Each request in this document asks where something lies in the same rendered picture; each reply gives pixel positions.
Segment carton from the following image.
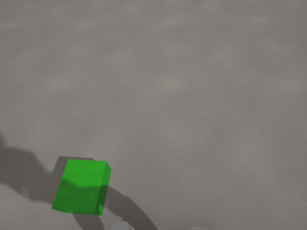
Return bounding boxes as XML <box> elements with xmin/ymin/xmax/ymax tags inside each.
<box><xmin>51</xmin><ymin>159</ymin><xmax>111</xmax><ymax>216</ymax></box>

